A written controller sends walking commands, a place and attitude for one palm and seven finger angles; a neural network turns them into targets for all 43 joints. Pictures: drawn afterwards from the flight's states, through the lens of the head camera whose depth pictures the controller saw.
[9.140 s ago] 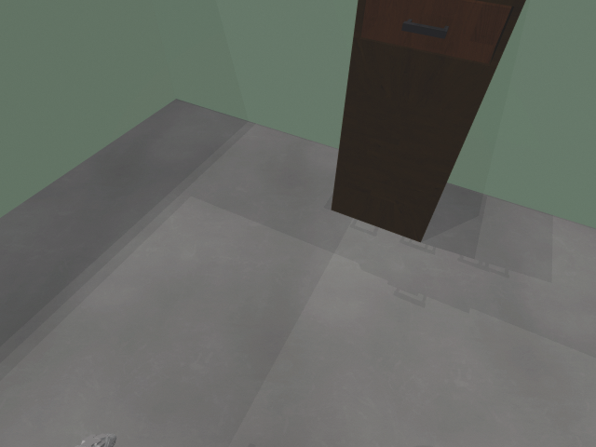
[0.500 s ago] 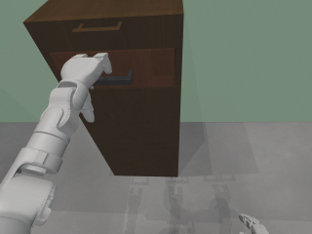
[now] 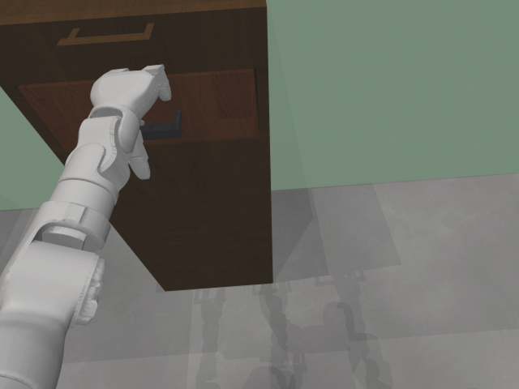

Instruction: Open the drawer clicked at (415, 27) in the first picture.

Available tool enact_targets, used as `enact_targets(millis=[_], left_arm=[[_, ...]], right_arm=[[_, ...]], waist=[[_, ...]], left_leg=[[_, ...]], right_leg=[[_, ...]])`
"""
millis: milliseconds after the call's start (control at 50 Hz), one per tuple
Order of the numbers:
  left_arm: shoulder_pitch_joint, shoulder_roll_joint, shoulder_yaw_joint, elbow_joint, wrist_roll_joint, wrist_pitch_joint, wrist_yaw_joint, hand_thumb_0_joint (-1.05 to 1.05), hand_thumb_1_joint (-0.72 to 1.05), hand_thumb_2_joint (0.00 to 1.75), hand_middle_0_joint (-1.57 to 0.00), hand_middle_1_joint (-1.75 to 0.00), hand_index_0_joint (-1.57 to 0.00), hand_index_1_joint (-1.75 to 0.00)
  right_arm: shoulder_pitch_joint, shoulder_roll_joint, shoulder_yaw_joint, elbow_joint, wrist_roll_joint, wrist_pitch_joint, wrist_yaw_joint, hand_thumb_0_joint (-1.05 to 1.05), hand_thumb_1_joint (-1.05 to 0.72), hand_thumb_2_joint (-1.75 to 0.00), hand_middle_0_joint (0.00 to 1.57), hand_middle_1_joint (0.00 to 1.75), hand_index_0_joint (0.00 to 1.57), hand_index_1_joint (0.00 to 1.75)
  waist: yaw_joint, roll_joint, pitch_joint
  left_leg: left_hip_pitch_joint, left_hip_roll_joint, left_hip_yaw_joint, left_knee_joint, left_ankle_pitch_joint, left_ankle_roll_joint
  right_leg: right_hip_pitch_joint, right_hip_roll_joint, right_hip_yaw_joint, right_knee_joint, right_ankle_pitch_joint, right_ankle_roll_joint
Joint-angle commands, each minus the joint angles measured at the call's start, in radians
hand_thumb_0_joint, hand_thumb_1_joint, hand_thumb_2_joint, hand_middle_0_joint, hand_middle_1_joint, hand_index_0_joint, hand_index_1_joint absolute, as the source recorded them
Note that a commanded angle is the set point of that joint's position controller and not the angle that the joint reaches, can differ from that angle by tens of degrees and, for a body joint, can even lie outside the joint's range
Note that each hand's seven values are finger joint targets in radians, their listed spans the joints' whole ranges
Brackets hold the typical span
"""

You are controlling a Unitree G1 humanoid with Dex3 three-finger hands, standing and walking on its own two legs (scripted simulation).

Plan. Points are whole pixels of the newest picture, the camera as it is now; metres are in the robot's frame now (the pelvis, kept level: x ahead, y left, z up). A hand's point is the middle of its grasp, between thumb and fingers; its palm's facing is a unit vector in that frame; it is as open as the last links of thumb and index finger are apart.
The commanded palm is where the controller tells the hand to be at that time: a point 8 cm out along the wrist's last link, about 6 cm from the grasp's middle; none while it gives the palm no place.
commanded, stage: move the hooked fingers above the handle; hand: left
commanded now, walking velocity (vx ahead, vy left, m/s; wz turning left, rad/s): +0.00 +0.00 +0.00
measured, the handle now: (147, 125) +0.54 +0.19 +0.11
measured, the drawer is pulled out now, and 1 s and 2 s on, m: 0.00 0.00 0.00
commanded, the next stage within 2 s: none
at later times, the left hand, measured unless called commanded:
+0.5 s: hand (140, 122) +0.48 +0.17 +0.16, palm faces +0.01 -0.03 -1.00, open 13.8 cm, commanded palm +0.46 +0.19 +0.22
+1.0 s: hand (136, 119) +0.49 +0.18 +0.16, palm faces +0.02 -0.05 -1.00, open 13.8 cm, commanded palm +0.46 +0.20 +0.22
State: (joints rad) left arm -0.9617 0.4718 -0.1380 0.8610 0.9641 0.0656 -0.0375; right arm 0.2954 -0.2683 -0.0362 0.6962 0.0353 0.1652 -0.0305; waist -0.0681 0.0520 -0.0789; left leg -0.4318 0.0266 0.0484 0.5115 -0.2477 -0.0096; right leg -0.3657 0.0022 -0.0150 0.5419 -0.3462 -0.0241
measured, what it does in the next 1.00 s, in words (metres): stands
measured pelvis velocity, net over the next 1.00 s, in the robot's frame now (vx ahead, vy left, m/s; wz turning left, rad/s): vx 0.00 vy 0.00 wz -0.01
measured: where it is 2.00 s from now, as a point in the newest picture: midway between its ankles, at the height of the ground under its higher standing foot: outside the picture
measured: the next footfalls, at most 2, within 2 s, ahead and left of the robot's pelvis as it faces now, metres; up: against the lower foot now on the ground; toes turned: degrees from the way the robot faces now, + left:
none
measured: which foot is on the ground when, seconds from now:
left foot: down 0.00-1.00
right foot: down 0.00-1.00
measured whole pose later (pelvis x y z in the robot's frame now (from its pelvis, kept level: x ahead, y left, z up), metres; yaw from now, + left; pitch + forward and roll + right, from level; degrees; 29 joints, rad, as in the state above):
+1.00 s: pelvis +0.00 +0.00 +0.00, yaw -1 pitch +11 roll +0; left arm -0.96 0.49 -0.10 0.88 0.99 0.02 0.00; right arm 0.32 -0.27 -0.05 0.71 0.04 0.15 -0.03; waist -0.08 0.05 -0.10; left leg -0.46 0.04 0.05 0.54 -0.26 -0.01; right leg -0.39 0.01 -0.01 0.55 -0.34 -0.02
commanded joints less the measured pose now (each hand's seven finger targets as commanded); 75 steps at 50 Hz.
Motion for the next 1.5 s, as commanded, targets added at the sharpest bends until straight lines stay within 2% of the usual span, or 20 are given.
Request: enact_targets(millis=[0, 40, 100, 220, 260, 300, 380, 420, 460, 580, 720, 800, 900, 1060, 1120, 1240, 1320, 1400, 1440, 1480], left_arm=[[-0.486, 0.277, 0.124, -0.211, 0.015, -0.026, 0.061, 0.00, -0.50, 0.30, -0.30, -1.20, -0.30, -1.20], [-0.462, 0.316, 0.165, -0.198, 0.016, -0.021, 0.066, 0.00, -0.50, 0.30, -0.30, -1.20, -0.30, -1.20], [-0.459, 0.328, 0.167, -0.251, 0.026, -0.014, 0.079, 0.00, -0.50, 0.30, -0.30, -1.20, -0.30, -1.20], [-0.436, 0.190, 0.048, -0.252, 0.010, 0.037, 0.048, 0.00, -0.50, 0.30, -0.30, -1.20, -0.30, -1.20], [-0.477, 0.202, 0.043, -0.231, 0.003, 0.039, 0.031, 0.00, -0.50, 0.30, -0.30, -1.20, -0.30, -1.20], [-0.525, 0.165, 0.007, -0.253, 0.001, 0.025, 0.023, 0.00, -0.50, 0.30, -0.30, -1.20, -0.30, -1.20], [-0.558, 0.228, 0.063, -0.221, 0.008, -0.007, 0.040, 0.00, -0.50, 0.30, -0.30, -1.20, -0.30, -1.20], [-0.578, 0.185, 0.033, -0.198, 0.009, -0.005, 0.056, 0.00, -0.50, 0.30, -0.30, -1.20, -0.30, -1.20], [-0.580, 0.280, 0.110, -0.156, 0.022, 0.002, 0.077, 0.00, -0.50, 0.30, -0.30, -1.20, -0.30, -1.20], [-0.510, 0.275, 0.094, -0.044, 0.046, 0.057, 0.064, 0.00, -0.50, 0.30, -0.30, -1.20, -0.30, -1.20], [-0.536, 0.202, 0.030, -0.210, 0.010, -0.039, -0.008, 0.00, -0.50, 0.30, -0.30, -1.20, -0.30, -1.20], [-0.560, 0.275, 0.097, -0.232, 0.002, -0.072, 0.028, 0.00, -0.50, 0.30, -0.30, -1.20, -0.30, -1.20], [-0.580, 0.327, 0.148, -0.204, 0.027, -0.034, 0.101, 0.00, -0.50, 0.30, -0.30, -1.20, -0.30, -1.20], [-0.481, 0.382, 0.191, -0.186, 0.042, 0.028, 0.080, 0.00, -0.50, 0.30, -0.30, -1.20, -0.30, -1.20], [-0.433, 0.268, 0.097, -0.170, 0.036, 0.045, 0.043, 0.00, -0.50, 0.30, -0.30, -1.20, -0.30, -1.20], [-0.452, 0.159, 0.003, -0.284, -0.010, -0.006, -0.023, 0.00, -0.50, 0.30, -0.30, -1.20, -0.30, -1.20], [-0.543, 0.183, 0.027, -0.272, -0.009, -0.031, 0.013, 0.00, -0.50, 0.30, -0.30, -1.20, -0.30, -1.20], [-0.587, 0.274, 0.098, -0.168, 0.016, -0.016, 0.078, 0.00, -0.50, 0.30, -0.30, -1.20, -0.30, -1.20], [-0.617, 0.316, 0.126, -0.160, 0.030, -0.006, 0.097, 0.00, -0.50, 0.30, -0.30, -1.20, -0.30, -1.20], [-0.614, 0.282, 0.094, -0.108, 0.045, 0.020, 0.102, 0.00, -0.50, 0.30, -0.30, -1.20, -0.30, -1.20]], right_arm=[[0.025, -0.124, -0.045, -0.103, -0.003, -0.027, -0.006, 0.00, -0.90, -0.90, 0.20, 0.30, 0.20, 0.30], [0.027, -0.131, -0.046, -0.103, -0.002, -0.027, -0.002, 0.00, -0.90, -0.90, 0.20, 0.30, 0.20, 0.30], [0.013, -0.130, -0.049, -0.111, -0.001, -0.026, 0.003, 0.00, -0.90, -0.90, 0.20, 0.30, 0.20, 0.30], [-0.007, -0.129, -0.052, -0.107, 0.011, -0.023, 0.006, 0.00, -0.90, -0.90, 0.20, 0.30, 0.20, 0.30], [-0.010, -0.136, -0.049, -0.099, 0.015, -0.022, -0.003, 0.00, -0.90, -0.90, 0.20, 0.30, 0.20, 0.30], [-0.014, -0.127, -0.045, -0.103, 0.014, -0.030, -0.009, 0.00, -0.90, -0.90, 0.20, 0.30, 0.20, 0.30], [-0.001, -0.124, -0.041, -0.094, 0.008, -0.039, -0.019, 0.00, -0.90, -0.90, 0.20, 0.30, 0.20, 0.30], [-0.004, -0.118, -0.037, -0.095, 0.008, -0.044, -0.016, 0.00, -0.90, -0.90, 0.20, 0.30, 0.20, 0.30], [-0.001, -0.128, -0.035, -0.091, 0.005, -0.045, -0.015, 0.00, -0.90, -0.90, 0.20, 0.30, 0.20, 0.30], [-0.012, -0.134, -0.026, -0.110, 0.008, -0.036, -0.020, 0.00, -0.90, -0.90, 0.20, 0.30, 0.20, 0.30], [0.018, -0.126, -0.044, -0.122, 0.010, -0.040, -0.027, 0.00, -0.90, -0.90, 0.20, 0.30, 0.20, 0.30], [0.042, -0.128, -0.046, -0.098, 0.008, -0.044, -0.024, 0.00, -0.90, -0.90, 0.20, 0.30, 0.20, 0.30], [0.049, -0.129, -0.049, -0.079, 0.000, -0.049, -0.007, 0.00, -0.90, -0.90, 0.20, 0.30, 0.20, 0.30], [0.007, -0.139, -0.044, -0.106, 0.004, -0.032, -0.008, 0.00, -0.90, -0.90, 0.20, 0.30, 0.20, 0.30], [-0.007, -0.137, -0.045, -0.115, 0.013, -0.027, -0.010, 0.00, -0.90, -0.90, 0.20, 0.30, 0.20, 0.30], [-0.024, -0.128, -0.045, -0.129, 0.017, -0.033, -0.018, 0.00, -0.90, -0.90, 0.20, 0.30, 0.20, 0.30], [-0.017, -0.121, -0.041, -0.105, 0.014, -0.042, -0.020, 0.00, -0.90, -0.90, 0.20, 0.30, 0.20, 0.30], [-0.008, -0.126, -0.030, -0.087, 0.009, -0.052, -0.022, 0.00, -0.90, -0.90, 0.20, 0.30, 0.20, 0.30], [-0.004, -0.131, -0.031, -0.091, 0.004, -0.055, -0.021, 0.00, -0.90, -0.90, 0.20, 0.30, 0.20, 0.30], [0.003, -0.125, -0.031, -0.090, 0.004, -0.054, -0.018, 0.00, -0.90, -0.90, 0.20, 0.30, 0.20, 0.30]], waist=[[0.020, -0.038, -0.440], [0.031, -0.087, -0.429], [0.037, -0.033, -0.446], [0.003, -0.050, -0.365], [-0.015, -0.080, -0.327], [-0.018, -0.041, -0.339], [-0.015, -0.052, -0.376], [-0.020, -0.040, -0.357], [-0.006, -0.048, -0.380], [-0.002, -0.103, -0.354], [-0.026, -0.060, -0.379], [-0.015, -0.023, -0.392], [0.003, 0.020, -0.456], [0.029, -0.058, -0.459], [0.006, -0.078, -0.369], [-0.015, -0.063, -0.344], [-0.019, -0.028, -0.328], [-0.018, -0.052, -0.337], [-0.010, -0.030, -0.407], [-0.016, -0.019, -0.405]], left_leg=[[0.236, -0.051, 0.012, 0.035, 0.455, 0.064], [0.214, -0.049, 0.018, 0.034, 0.465, 0.065], [0.225, -0.051, 0.018, 0.029, 0.466, 0.064], [0.267, -0.046, 0.011, 0.019, 0.415, 0.065], [0.255, -0.048, 0.009, 0.011, 0.352, 0.067], [0.277, -0.052, 0.004, 0.010, 0.333, 0.067], [0.278, -0.050, -0.005, 0.023, 0.347, 0.066], [0.266, -0.049, -0.002, 0.024, 0.337, 0.061], [0.241, -0.048, 0.001, 0.024, 0.334, 0.060], [0.177, -0.045, 0.021, 0.025, 0.321, 0.061], [0.249, -0.050, 0.009, 0.040, 0.356, 0.071], [0.247, -0.049, -0.002, 0.041, 0.369, 0.066], [0.241, -0.046, 0.004, 0.053, 0.423, 0.058], [0.205, -0.047, 0.020, 0.039, 0.451, 0.066], [0.224, -0.040, 0.016, 0.025, 0.391, 0.067], [0.297, -0.046, 0.002, 0.027, 0.381, 0.072], [0.291, -0.047, -0.008, 0.029, 0.329, 0.063], [0.228, -0.046, -0.011, 0.029, 0.289, 0.057], [0.227, -0.048, -0.005, 0.039, 0.318, 0.055], [0.221, -0.045, -0.001, 0.046, 0.326, 0.055]], right_leg=[[0.147, 0.020, 0.004, -0.020, 0.586, 0.000], [0.172, 0.021, 0.003, -0.026, 0.604, 0.001], [0.176, 0.022, 0.005, -0.019, 0.604, 0.000], [0.097, 0.032, -0.006, -0.049, 0.507, 0.002], [0.077, 0.029, 0.001, -0.069, 0.461, 0.006], [0.055, 0.027, 0.003, -0.070, 0.420, 0.003], [0.064, 0.026, 0.005, -0.052, 0.423, 0.000], [0.041, 0.025, 0.002, -0.049, 0.409, 0.001], [0.070, 0.023, 0.009, -0.043, 0.416, 0.000], [0.101, 0.015, 0.011, -0.039, 0.464, 0.011], [0.077, 0.022, 0.020, -0.051, 0.486, 0.009], [0.064, 0.029, 0.013, -0.043, 0.457, 0.001], [0.089, 0.032, 0.009, -0.021, 0.492, -0.004], [0.180, 0.025, 0.011, -0.021, 0.589, 0.005], [0.109, 0.031, 0.000, -0.046, 0.498, 0.007], [0.059, 0.030, 0.005, -0.069, 0.449, 0.003], [0.012, 0.030, 0.002, -0.062, 0.376, -0.001], [0.020, 0.026, 0.003, -0.047, 0.346, -0.001], [0.059, 0.023, 0.009, -0.035, 0.377, -0.001], [0.047, 0.024, 0.006, -0.028, 0.394, 0.000]])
